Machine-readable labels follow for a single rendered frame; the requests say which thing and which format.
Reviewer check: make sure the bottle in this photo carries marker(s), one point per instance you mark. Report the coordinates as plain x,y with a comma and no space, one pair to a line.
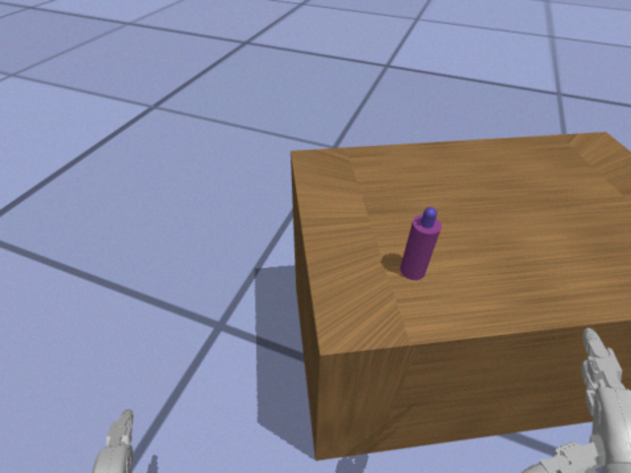
421,242

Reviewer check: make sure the left robot hand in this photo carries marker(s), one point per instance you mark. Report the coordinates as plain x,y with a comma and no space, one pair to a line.
117,456

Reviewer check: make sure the right robot hand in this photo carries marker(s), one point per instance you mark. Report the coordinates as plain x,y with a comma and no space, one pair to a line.
609,402

